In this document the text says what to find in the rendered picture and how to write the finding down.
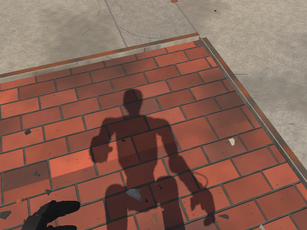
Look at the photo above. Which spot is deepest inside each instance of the left robot hand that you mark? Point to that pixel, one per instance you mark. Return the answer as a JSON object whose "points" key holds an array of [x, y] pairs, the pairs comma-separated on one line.
{"points": [[49, 212]]}

